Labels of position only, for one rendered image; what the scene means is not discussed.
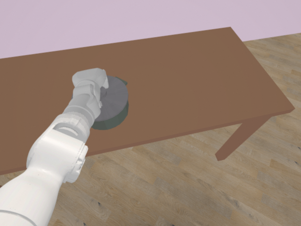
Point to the knob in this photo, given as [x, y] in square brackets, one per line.
[103, 93]

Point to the left robot forearm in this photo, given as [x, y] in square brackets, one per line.
[78, 116]

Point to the pot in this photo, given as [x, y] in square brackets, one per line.
[112, 122]

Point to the table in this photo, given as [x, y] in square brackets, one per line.
[177, 85]

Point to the left robot hand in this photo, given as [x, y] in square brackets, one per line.
[96, 74]

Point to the left robot upper arm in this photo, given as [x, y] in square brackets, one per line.
[30, 198]

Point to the lid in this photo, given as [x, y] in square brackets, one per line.
[115, 100]

